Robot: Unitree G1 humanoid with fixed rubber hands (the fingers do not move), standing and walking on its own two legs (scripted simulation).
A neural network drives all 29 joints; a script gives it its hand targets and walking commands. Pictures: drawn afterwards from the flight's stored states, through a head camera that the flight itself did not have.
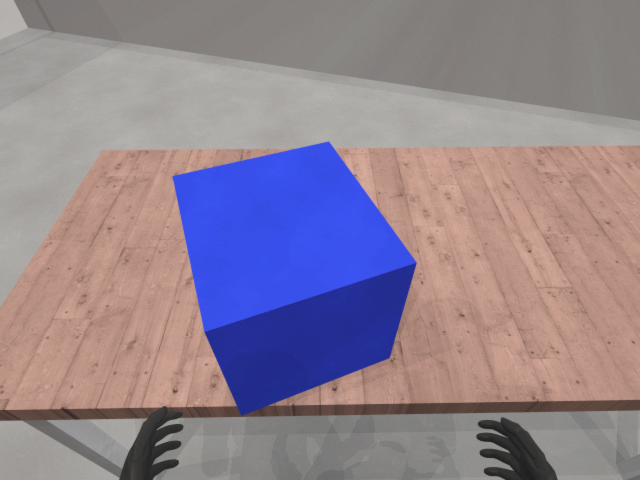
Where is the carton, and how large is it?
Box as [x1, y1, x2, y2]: [173, 142, 416, 415]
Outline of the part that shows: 329,142 310,145 173,176 204,331 241,415 388,358 390,354 416,262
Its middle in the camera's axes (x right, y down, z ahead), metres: -0.05 +0.05 +0.55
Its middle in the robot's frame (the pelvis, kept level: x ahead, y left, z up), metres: +0.38 +0.09 +0.04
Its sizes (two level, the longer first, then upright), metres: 0.250 0.227 0.227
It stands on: a table, 0.71 m high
